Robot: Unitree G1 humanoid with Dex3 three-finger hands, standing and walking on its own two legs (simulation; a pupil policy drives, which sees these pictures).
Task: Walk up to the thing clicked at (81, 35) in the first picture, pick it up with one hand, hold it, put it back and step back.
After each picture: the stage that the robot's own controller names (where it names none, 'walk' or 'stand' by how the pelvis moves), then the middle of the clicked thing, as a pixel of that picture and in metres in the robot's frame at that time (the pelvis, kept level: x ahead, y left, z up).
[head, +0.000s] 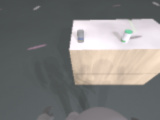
stand; (80, 36) +0.73 +0.14 +0.05
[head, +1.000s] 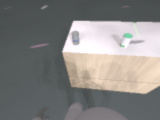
rise first; (75, 38) +0.67 +0.19 +0.07
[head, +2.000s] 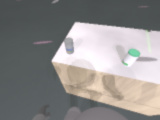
stand; (69, 46) +0.52 +0.20 +0.08
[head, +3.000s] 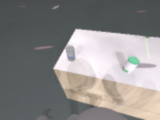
stand; (70, 53) +0.49 +0.19 +0.05
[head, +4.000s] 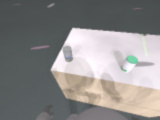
stand; (68, 54) +0.47 +0.20 +0.05
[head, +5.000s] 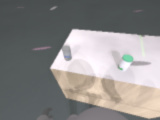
stand; (67, 53) +0.50 +0.22 +0.05
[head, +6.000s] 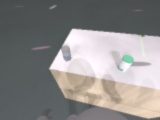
stand; (66, 53) +0.49 +0.22 +0.05
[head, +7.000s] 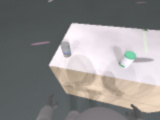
rise first; (66, 49) +0.50 +0.22 +0.05
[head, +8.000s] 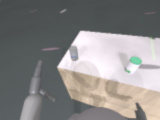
rise first; (73, 53) +0.50 +0.20 +0.05
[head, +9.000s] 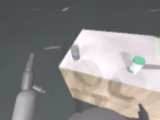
go down; (75, 53) +0.50 +0.20 +0.05
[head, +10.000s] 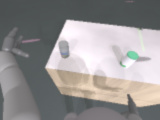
go down; (64, 49) +0.49 +0.18 +0.07
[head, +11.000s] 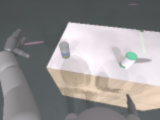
approach; (65, 50) +0.49 +0.19 +0.06
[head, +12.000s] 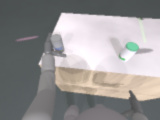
close; (58, 44) +0.50 +0.21 +0.10
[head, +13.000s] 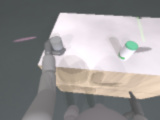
lift; (58, 46) +0.48 +0.20 +0.10
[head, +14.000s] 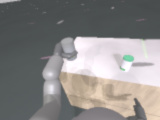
lift; (69, 49) +0.35 +0.14 +0.26
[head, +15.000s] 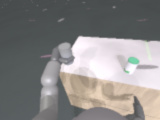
hold; (66, 54) +0.33 +0.17 +0.23
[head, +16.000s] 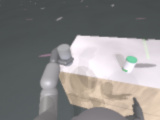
hold; (65, 55) +0.33 +0.17 +0.22
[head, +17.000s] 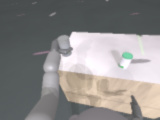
crouch; (65, 46) +0.41 +0.17 +0.22
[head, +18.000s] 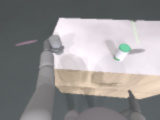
lower; (56, 45) +0.49 +0.20 +0.11
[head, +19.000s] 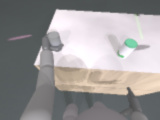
lower; (55, 42) +0.50 +0.20 +0.11
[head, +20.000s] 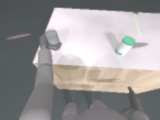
lower; (53, 41) +0.51 +0.20 +0.11
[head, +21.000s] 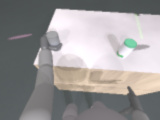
lower; (54, 41) +0.50 +0.20 +0.11
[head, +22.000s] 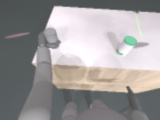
rest; (52, 39) +0.52 +0.21 +0.11
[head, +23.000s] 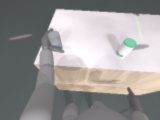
withdraw; (55, 41) +0.51 +0.19 +0.11
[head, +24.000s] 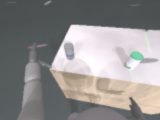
sink last; (69, 51) +0.48 +0.18 +0.08
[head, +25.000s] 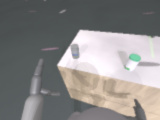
stand; (75, 51) +0.52 +0.19 +0.06
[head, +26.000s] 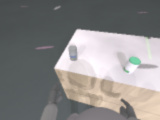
stand; (73, 53) +0.49 +0.18 +0.05
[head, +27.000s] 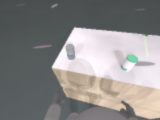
stand; (70, 52) +0.50 +0.19 +0.05
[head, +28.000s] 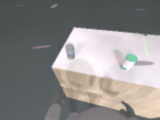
stand; (70, 52) +0.50 +0.20 +0.05
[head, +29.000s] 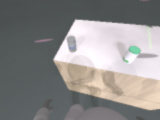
walk; (72, 44) +0.54 +0.19 +0.06
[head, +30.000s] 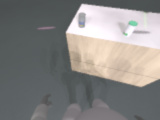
walk; (81, 20) +0.83 +0.12 +0.07
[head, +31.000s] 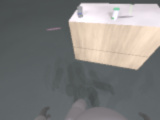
stand; (80, 12) +1.17 +0.23 +0.07
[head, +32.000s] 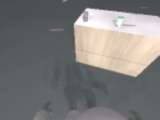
stand; (85, 16) +1.18 +0.14 +0.06
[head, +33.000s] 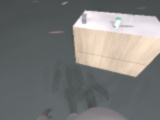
stand; (84, 18) +1.18 +0.14 +0.05
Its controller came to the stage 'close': yes
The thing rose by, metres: 0.22
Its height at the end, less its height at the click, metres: +0.00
